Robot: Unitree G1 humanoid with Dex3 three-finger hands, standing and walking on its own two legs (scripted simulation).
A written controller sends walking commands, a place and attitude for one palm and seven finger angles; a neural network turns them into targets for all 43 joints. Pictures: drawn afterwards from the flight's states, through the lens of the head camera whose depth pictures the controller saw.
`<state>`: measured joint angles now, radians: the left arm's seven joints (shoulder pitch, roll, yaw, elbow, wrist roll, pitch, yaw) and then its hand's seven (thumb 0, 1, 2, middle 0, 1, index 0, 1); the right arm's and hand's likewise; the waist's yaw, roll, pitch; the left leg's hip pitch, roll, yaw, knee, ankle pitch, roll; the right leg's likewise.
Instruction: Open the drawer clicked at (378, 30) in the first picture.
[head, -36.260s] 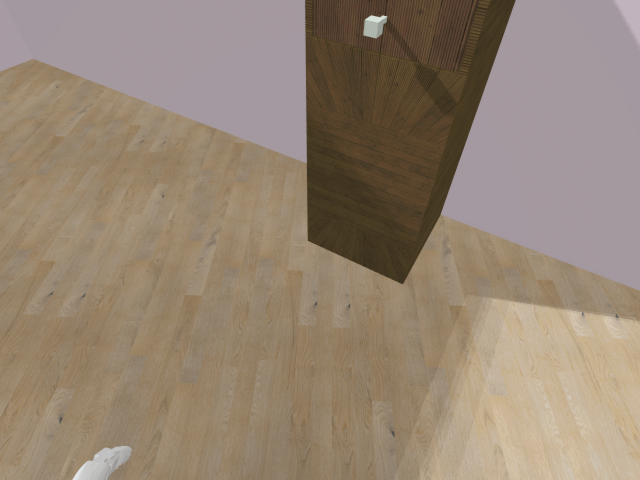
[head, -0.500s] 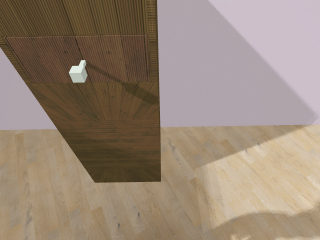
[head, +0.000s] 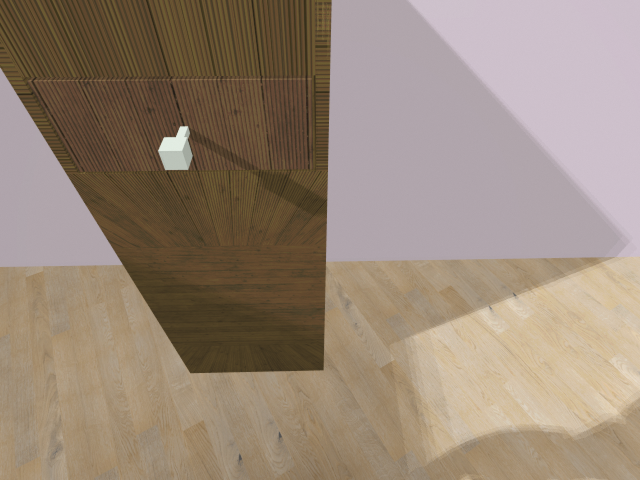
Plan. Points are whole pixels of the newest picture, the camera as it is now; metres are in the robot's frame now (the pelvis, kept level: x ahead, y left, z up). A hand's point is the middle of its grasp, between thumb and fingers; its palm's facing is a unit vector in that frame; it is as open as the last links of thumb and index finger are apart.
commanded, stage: raise the hand with hooked fingers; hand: left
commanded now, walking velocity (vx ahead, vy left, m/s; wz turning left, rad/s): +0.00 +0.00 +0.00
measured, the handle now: (179, 145) +0.52 +0.24 +0.14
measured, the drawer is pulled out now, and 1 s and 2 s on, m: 0.00 0.00 0.00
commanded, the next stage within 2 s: move the hooked fingers above the handle in 1.98 s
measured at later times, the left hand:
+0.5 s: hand out of the picture +0.13 +0.21 -0.03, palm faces -0.03 -0.11 -0.99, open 9.1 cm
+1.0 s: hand (123, 334) +0.24 +0.23 +0.11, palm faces +0.15 -0.08 -0.99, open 12.1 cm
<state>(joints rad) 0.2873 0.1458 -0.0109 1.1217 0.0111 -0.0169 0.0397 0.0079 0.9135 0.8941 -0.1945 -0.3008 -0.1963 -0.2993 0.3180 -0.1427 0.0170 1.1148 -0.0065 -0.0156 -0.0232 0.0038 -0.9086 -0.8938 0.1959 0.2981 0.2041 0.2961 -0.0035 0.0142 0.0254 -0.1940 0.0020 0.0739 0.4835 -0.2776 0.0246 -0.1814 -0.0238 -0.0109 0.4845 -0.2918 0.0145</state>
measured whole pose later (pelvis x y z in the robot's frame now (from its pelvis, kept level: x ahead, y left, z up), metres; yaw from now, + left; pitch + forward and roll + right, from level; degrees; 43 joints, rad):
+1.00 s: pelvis +0.00 -0.02 +0.00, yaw +1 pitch +0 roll +1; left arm 0.19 0.48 0.01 -0.23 0.90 0.02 0.13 0.00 -0.09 0.47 -0.29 -0.94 -0.29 -0.94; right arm 0.15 -0.29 -0.03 0.66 -0.02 0.10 -0.02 0.01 -0.90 -0.89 0.20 0.30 0.20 0.30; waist 0.10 0.09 0.01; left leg -0.22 0.01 0.05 0.48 -0.26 0.00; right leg -0.21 -0.02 -0.04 0.51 -0.30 -0.01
